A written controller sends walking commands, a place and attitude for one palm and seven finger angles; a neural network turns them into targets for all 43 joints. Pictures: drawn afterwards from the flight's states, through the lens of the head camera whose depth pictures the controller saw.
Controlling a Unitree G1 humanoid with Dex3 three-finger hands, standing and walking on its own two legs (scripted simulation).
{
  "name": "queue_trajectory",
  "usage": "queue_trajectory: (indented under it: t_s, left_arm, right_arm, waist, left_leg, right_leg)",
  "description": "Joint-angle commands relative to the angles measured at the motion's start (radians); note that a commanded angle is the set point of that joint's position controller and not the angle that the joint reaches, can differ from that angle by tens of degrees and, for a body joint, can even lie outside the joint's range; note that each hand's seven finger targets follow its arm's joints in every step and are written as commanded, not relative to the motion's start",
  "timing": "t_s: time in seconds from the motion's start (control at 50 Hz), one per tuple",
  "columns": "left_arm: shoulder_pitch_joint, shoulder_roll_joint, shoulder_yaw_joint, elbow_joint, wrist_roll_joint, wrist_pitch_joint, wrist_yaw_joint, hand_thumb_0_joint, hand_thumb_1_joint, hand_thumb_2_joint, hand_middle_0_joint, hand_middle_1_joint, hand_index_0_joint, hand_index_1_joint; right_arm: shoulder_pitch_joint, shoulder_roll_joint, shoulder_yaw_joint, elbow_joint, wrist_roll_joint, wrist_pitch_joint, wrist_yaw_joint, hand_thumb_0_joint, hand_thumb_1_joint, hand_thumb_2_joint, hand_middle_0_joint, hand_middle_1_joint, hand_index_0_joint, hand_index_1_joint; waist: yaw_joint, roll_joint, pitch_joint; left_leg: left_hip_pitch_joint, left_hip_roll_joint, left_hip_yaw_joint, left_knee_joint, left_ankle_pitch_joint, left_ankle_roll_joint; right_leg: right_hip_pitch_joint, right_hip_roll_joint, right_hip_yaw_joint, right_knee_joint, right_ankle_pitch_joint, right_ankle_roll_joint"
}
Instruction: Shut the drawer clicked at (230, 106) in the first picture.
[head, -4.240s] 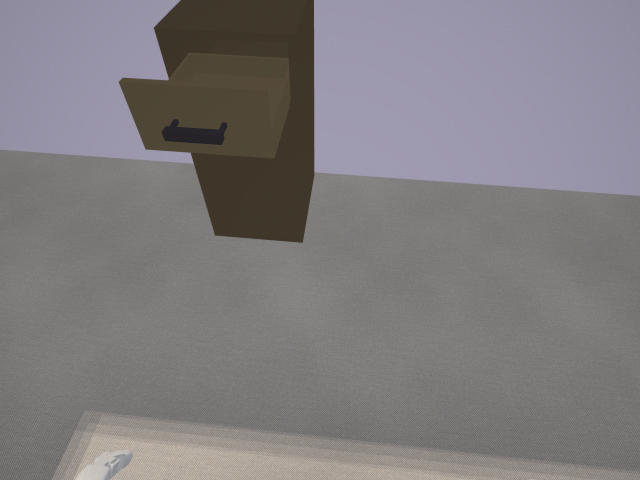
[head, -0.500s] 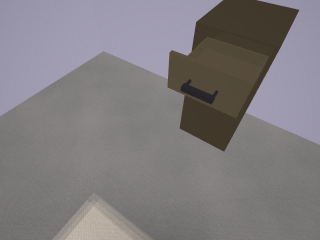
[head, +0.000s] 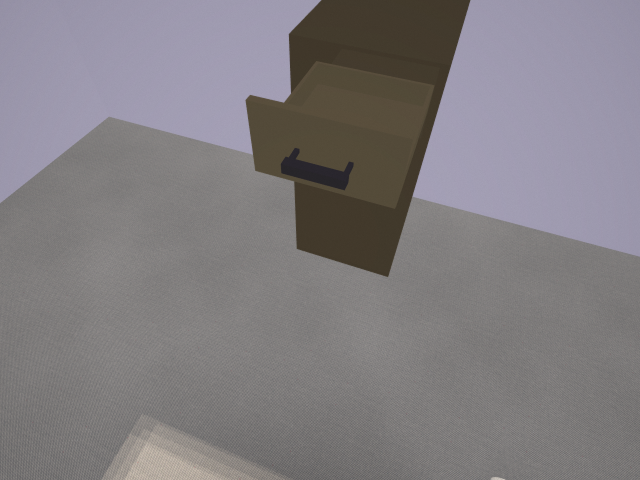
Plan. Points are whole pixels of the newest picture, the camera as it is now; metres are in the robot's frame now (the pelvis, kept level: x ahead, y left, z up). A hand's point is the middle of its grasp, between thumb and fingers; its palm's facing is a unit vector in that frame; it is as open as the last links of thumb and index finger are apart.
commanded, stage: turn to face it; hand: left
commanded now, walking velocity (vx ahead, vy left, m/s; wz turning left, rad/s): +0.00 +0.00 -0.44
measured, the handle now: (318, 166) +0.67 +0.06 -0.03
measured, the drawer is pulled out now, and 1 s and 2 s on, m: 0.28 0.28 0.28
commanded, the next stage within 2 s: take the last steps up to it in 0.32 s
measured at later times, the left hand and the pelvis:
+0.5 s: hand out of the picture +0.08 +0.16 -0.15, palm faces -0.20 -0.95 -0.25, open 7.3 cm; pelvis -0.04 -0.02 +0.00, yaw -13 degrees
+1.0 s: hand out of the picture -0.02 +0.13 -0.15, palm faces -0.09 -0.98 -0.17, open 7.3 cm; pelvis +0.04 -0.03 +0.01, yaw -14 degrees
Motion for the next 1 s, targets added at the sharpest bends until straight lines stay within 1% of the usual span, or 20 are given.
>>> queue_trajectory:
  t_s: [0.0, 0.02, 0.04, 0.06, 0.1, 0.14, 0.24, 0.32, 0.36, 0.4, 0.42, 0.44, 0.46, 0.48, 0.5, 0.52, 0.56, 0.6, 0.78, 0.98]
  left_arm:
    - [-0.046, 0.105, 0.039, -0.113, -0.018, -0.006, 0.005, 0.0, 0.9, 0.9, -0.2, -0.3, -0.2, -0.3]
    - [-0.052, 0.094, 0.038, -0.126, -0.007, -0.004, 0.001, 0.0, 0.9, 0.9, -0.2, -0.3, -0.2, -0.3]
    - [-0.044, 0.122, 0.043, -0.121, 0.004, -0.003, 0.002, 0.0, 0.9, 0.9, -0.2, -0.3, -0.2, -0.3]
    - [-0.016, 0.134, 0.054, -0.083, 0.015, 0.007, 0.001, 0.0, 0.9, 0.9, -0.2, -0.3, -0.2, -0.3]
    - [0.021, 0.122, 0.055, -0.055, 0.01, 0.011, -0.015, 0.0, 0.9, 0.9, -0.2, -0.3, -0.2, -0.3]
    - [0.033, 0.101, 0.046, -0.038, 0.006, 0.011, -0.018, 0.0, 0.9, 0.9, -0.2, -0.3, -0.2, -0.3]
    - [-0.029, 0.071, 0.025, -0.049, 0.0, 0.011, -0.01, 0.0, 0.9, 0.9, -0.2, -0.3, -0.2, -0.3]
    - [-0.053, 0.042, 0.008, -0.05, -0.001, 0.004, -0.007, 0.0, 0.9, 0.9, -0.2, -0.3, -0.2, -0.3]
    - [-0.034, 0.041, 0.005, -0.039, -0.005, -0.007, -0.005, 0.0, 0.9, 0.9, -0.2, -0.3, -0.2, -0.3]
    - [0.04, 0.051, 0.009, -0.008, -0.004, -0.02, -0.002, 0.0, 0.9, 0.9, -0.2, -0.3, -0.2, -0.3]
    - [0.098, 0.097, 0.019, 0.015, 0.003, -0.033, 0.003, 0.0, 0.9, 0.9, -0.2, -0.3, -0.2, -0.3]
    - [0.141, 0.214, 0.038, 0.033, 0.014, -0.048, 0.016, 0.0, 0.9, 0.9, -0.2, -0.3, -0.2, -0.3]
    - [0.18, 0.226, 0.035, 0.042, -0.003, -0.044, 0.022, 0.0, 0.9, 0.9, -0.2, -0.3, -0.2, -0.3]
    - [0.144, 0.193, 0.03, 0.043, 0.0, -0.045, 0.024, 0.0, 0.9, 0.9, -0.2, -0.3, -0.2, -0.3]
    - [0.102, 0.159, 0.03, 0.042, 0.0, -0.049, 0.026, 0.0, 0.9, 0.9, -0.2, -0.3, -0.2, -0.3]
    - [0.079, 0.125, 0.018, 0.041, -0.002, -0.057, 0.026, 0.0, 0.9, 0.9, -0.2, -0.3, -0.2, -0.3]
    - [0.07, 0.073, 0.002, 0.049, -0.005, -0.077, 0.026, 0.0, 0.9, 0.9, -0.2, -0.3, -0.2, -0.3]
    - [0.1, 0.065, -0.004, 0.062, -0.006, -0.094, 0.023, 0.0, 0.9, 0.9, -0.2, -0.3, -0.2, -0.3]
    - [0.244, 0.06, -0.004, 0.135, 0.001, -0.121, 0.024, 0.0, 0.9, 0.9, -0.2, -0.3, -0.2, -0.3]
    - [0.33, 0.057, -0.005, 0.216, 0.013, -0.124, 0.034, 0.0, 0.9, 0.9, -0.2, -0.3, -0.2, -0.3]
  right_arm:
    - [0.172, -0.19, -0.032, -0.029, -0.001, -0.043, -0.021, 0.0, -0.9, -0.9, 0.2, 0.3, 0.2, 0.3]
    - [0.146, -0.246, -0.04, -0.054, -0.008, -0.035, -0.019, 0.0, -0.9, -0.9, 0.2, 0.3, 0.2, 0.3]
    - [0.11, -0.23, -0.03, -0.08, -0.012, -0.031, -0.013, 0.0, -0.9, -0.9, 0.2, 0.3, 0.2, 0.3]
    - [0.051, -0.163, -0.015, -0.076, -0.015, -0.039, -0.019, 0.0, -0.9, -0.9, 0.2, 0.3, 0.2, 0.3]
    - [-0.006, -0.137, -0.002, -0.099, -0.015, -0.041, -0.024, 0.0, -0.9, -0.9, 0.2, 0.3, 0.2, 0.3]
    - [0.025, -0.12, 0.002, -0.083, -0.01, -0.046, -0.025, 0.0, -0.9, -0.9, 0.2, 0.3, 0.2, 0.3]
    - [0.139, -0.13, -0.012, -0.027, -0.012, -0.044, -0.02, 0.0, -0.9, -0.9, 0.2, 0.3, 0.2, 0.3]
    - [0.174, -0.156, -0.027, 0.01, -0.017, -0.034, -0.011, 0.0, -0.9, -0.9, 0.2, 0.3, 0.2, 0.3]
    - [0.173, -0.166, -0.031, 0.024, -0.017, -0.03, -0.006, 0.0, -0.9, -0.9, 0.2, 0.3, 0.2, 0.3]
    - [0.156, -0.161, -0.031, 0.034, -0.009, -0.026, -0.003, 0.0, -0.9, -0.9, 0.2, 0.3, 0.2, 0.3]
    - [0.165, -0.128, -0.025, 0.036, -0.003, -0.026, 0.001, 0.0, -0.9, -0.9, 0.2, 0.3, 0.2, 0.3]
    - [0.146, -0.039, -0.002, 0.008, 0.002, -0.023, 0.008, 0.0, -0.9, -0.9, 0.2, 0.3, 0.2, 0.3]
    - [0.054, -0.064, 0.0, -0.017, -0.008, -0.01, 0.006, 0.0, -0.9, -0.9, 0.2, 0.3, 0.2, 0.3]
    - [0.057, -0.065, -0.006, -0.003, -0.012, -0.004, 0.01, 0.0, -0.9, -0.9, 0.2, 0.3, 0.2, 0.3]
    - [0.063, -0.068, -0.01, 0.017, -0.018, -0.003, 0.017, 0.0, -0.9, -0.9, 0.2, 0.3, 0.2, 0.3]
    - [0.082, -0.078, -0.012, 0.04, -0.023, -0.005, 0.024, 0.0, -0.9, -0.9, 0.2, 0.3, 0.2, 0.3]
    - [0.141, -0.059, -0.015, 0.082, -0.029, -0.014, 0.034, 0.0, -0.9, -0.9, 0.2, 0.3, 0.2, 0.3]
    - [0.164, -0.049, -0.014, 0.101, -0.028, -0.018, 0.035, 0.0, -0.9, -0.9, 0.2, 0.3, 0.2, 0.3]
    - [0.06, -0.04, -0.016, 0.086, -0.022, -0.032, 0.043, 0.0, -0.9, -0.9, 0.2, 0.3, 0.2, 0.3]
    - [-0.078, -0.001, 0.003, 0.036, -0.007, -0.057, 0.053, 0.0, -0.9, -0.9, 0.2, 0.3, 0.2, 0.3]
  waist:
    - [-0.079, 0.182, -0.136]
    - [-0.07, 0.325, -0.071]
    - [-0.057, 0.223, -0.051]
    - [-0.027, 0.237, -0.027]
    - [0.0, 0.182, -0.011]
    - [-0.004, 0.155, -0.026]
    - [-0.056, 0.167, -0.05]
    - [-0.08, 0.22, -0.075]
    - [-0.071, 0.229, -0.088]
    - [-0.028, 0.178, -0.109]
    - [-0.007, 0.069, -0.148]
    - [0.014, -0.254, -0.14]
    - [0.058, -0.22, -0.11]
    - [0.037, -0.166, -0.066]
    - [0.021, -0.218, 0.0]
    - [-0.001, -0.168, 0.042]
    - [-0.032, -0.129, 0.059]
    - [-0.033, -0.117, 0.058]
    - [0.011, -0.074, 0.088]
    - [0.029, -0.115, 0.117]
  left_leg:
    - [0.319, 0.243, -0.251, -0.434, 0.12, 0.088]
    - [0.22, 0.418, -0.388, -0.471, 0.173, 0.171]
    - [0.125, 0.437, -0.387, -0.449, 0.184, 0.222]
    - [0.073, 0.361, -0.286, -0.469, 0.215, 0.19]
    - [0.078, 0.252, -0.111, -0.425, 0.291, 0.169]
    - [0.132, 0.223, -0.04, -0.401, 0.404, 0.169]
    - [0.247, 0.268, -0.037, -0.362, 0.541, 0.222]
    - [0.252, 0.297, -0.018, -0.328, 0.558, 0.225]
    - [0.236, 0.298, -0.011, -0.292, 0.584, 0.213]
    - [0.151, 0.264, 0.03, -0.21, 0.49, 0.158]
    - [0.057, 0.216, 0.077, -0.108, 0.302, 0.097]
    - [-0.215, 0.085, 0.174, 0.104, -0.13, 0.028]
    - [-0.247, 0.067, 0.054, 0.233, -0.233, 0.024]
    - [-0.27, 0.073, 0.005, 0.323, -0.174, 0.034]
    - [-0.299, 0.079, -0.01, 0.367, -0.106, 0.041]
    - [-0.307, 0.08, -0.013, 0.398, -0.018, 0.039]
    - [-0.285, 0.086, 0.002, 0.396, 0.097, 0.029]
    - [-0.269, 0.083, 0.009, 0.368, 0.143, 0.016]
    - [-0.357, 0.093, -0.006, 0.253, 0.172, 0.02]
    - [-0.26, 0.051, 0.043, 0.049, 0.122, 0.064]
  right_leg:
    - [-0.213, -0.018, 0.094, 0.154, -0.103, -0.012]
    - [-0.29, 0.017, -0.042, 0.387, -0.365, 0.035]
    - [-0.257, -0.035, -0.009, 0.516, -0.35, 0.037]
    - [-0.245, -0.043, 0.013, 0.584, -0.277, 0.05]
    - [-0.235, -0.047, -0.038, 0.692, -0.183, 0.054]
    - [-0.246, -0.056, -0.066, 0.701, -0.148, 0.067]
    - [-0.214, -0.085, -0.117, 0.491, -0.222, 0.075]
    - [-0.093, -0.084, -0.174, 0.269, -0.279, 0.058]
    - [-0.022, -0.07, -0.185, 0.154, -0.25, 0.041]
    - [0.14, -0.067, -0.196, -0.067, -0.035, 0.026]
    - [0.291, -0.139, -0.108, -0.191, 0.059, 0.005]
    - [0.425, -0.389, 0.204, -0.285, 0.166, -0.086]
    - [0.316, -0.458, 0.258, -0.287, 0.158, -0.178]
    - [0.254, -0.419, 0.211, -0.317, -0.075, -0.199]
    - [0.193, -0.376, 0.212, -0.361, -0.238, -0.178]
    - [0.17, -0.343, 0.179, -0.376, -0.274, -0.16]
    - [0.162, -0.292, 0.083, -0.376, -0.174, -0.132]
    - [0.174, -0.279, 0.049, -0.378, -0.108, -0.13]
    - [0.288, -0.335, 0.119, -0.415, -0.135, -0.179]
    - [0.309, -0.343, 0.039, -0.322, 0.201, -0.161]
